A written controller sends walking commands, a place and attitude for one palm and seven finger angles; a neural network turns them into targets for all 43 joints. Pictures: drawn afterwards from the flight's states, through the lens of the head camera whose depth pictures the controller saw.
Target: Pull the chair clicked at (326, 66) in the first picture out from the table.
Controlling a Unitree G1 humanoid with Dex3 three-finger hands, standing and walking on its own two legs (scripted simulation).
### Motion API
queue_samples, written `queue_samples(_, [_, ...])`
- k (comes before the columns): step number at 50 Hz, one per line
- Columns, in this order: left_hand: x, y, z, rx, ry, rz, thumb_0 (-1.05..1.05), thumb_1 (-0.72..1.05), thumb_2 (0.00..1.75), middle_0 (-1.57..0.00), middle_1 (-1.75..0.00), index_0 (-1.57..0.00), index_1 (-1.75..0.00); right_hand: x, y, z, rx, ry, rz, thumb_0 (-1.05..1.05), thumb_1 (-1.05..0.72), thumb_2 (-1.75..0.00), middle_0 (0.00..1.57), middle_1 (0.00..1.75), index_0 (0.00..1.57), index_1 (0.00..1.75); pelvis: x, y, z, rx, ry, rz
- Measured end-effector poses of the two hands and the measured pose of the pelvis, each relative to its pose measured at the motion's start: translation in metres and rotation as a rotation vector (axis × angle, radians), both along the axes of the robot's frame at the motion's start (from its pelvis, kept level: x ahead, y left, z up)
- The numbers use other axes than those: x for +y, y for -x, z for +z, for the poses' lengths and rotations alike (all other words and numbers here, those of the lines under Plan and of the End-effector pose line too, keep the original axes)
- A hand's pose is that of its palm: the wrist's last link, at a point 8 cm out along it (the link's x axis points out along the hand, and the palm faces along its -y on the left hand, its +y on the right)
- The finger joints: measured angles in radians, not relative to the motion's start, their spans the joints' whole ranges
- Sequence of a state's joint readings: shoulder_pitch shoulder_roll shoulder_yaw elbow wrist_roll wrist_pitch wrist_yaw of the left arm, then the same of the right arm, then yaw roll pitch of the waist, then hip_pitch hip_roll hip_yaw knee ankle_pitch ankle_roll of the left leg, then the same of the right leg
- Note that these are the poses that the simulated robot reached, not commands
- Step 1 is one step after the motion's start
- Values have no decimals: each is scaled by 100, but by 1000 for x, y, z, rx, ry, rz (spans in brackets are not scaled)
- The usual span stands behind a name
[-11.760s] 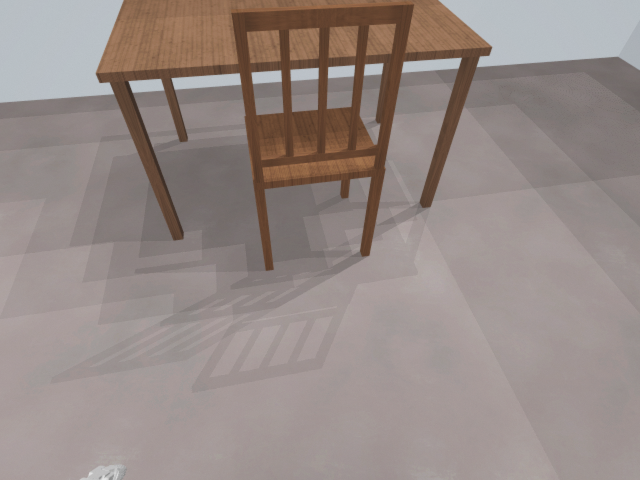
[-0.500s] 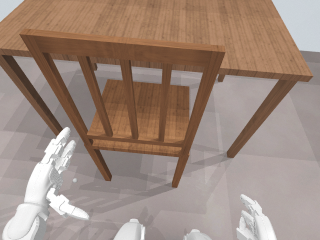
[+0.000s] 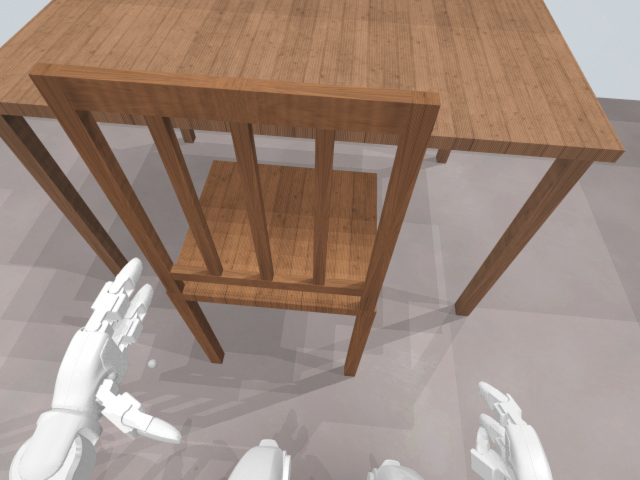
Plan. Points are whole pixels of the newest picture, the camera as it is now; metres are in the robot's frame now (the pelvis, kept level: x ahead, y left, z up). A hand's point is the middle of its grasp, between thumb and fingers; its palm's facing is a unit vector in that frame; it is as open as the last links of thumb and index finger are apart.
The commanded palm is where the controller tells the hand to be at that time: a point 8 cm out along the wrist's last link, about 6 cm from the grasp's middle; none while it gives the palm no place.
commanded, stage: aim the fingers beside a spindle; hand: left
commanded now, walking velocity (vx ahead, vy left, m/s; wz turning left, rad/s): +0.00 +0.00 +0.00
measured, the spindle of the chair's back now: (257, 217) +0.47 +0.12 +0.02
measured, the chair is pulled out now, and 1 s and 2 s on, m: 0.00 0.00 0.00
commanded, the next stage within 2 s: none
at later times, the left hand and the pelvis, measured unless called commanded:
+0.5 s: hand (191, 345) +0.27 +0.17 +0.02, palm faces -0.07 -1.00 -0.03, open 16.9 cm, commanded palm +0.25 +0.23 +0.02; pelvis +0.00 -0.01 -0.01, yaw +0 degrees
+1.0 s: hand (231, 327) +0.30 +0.13 +0.00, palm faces -0.09 -1.00 -0.02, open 16.9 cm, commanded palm +0.29 +0.19 +0.00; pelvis -0.01 -0.01 -0.03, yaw -1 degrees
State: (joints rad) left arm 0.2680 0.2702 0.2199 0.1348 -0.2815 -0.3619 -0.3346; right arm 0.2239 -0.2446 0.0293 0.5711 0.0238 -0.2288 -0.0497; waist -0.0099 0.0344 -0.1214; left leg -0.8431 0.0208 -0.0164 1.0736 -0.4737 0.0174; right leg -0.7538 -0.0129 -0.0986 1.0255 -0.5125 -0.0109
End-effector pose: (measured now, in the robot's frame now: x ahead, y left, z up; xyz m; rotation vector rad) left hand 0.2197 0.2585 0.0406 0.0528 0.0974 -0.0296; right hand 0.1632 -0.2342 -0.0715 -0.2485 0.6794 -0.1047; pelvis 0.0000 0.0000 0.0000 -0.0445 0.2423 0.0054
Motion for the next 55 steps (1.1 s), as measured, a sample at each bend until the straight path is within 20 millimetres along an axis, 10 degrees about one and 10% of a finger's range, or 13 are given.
queue_samples(55, [-75, -73, -46, -24, 36, -57, -2, -50, 30, -6, -8, -6, -8, -12, 20, -45, 144, -6, -22, 1, -90, -90, 20, 30, 20, 30, -6, 6, -28, 96, -15, -15])
